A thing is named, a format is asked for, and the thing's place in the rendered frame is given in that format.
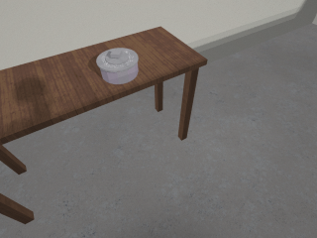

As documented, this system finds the knob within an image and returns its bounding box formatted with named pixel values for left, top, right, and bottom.
left=110, top=49, right=123, bottom=59

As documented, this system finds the table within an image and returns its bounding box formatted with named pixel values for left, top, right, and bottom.
left=0, top=27, right=208, bottom=224

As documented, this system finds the pot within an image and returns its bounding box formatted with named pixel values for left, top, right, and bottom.
left=100, top=63, right=139, bottom=84

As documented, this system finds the lid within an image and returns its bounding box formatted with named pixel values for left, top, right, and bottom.
left=96, top=48, right=139, bottom=72

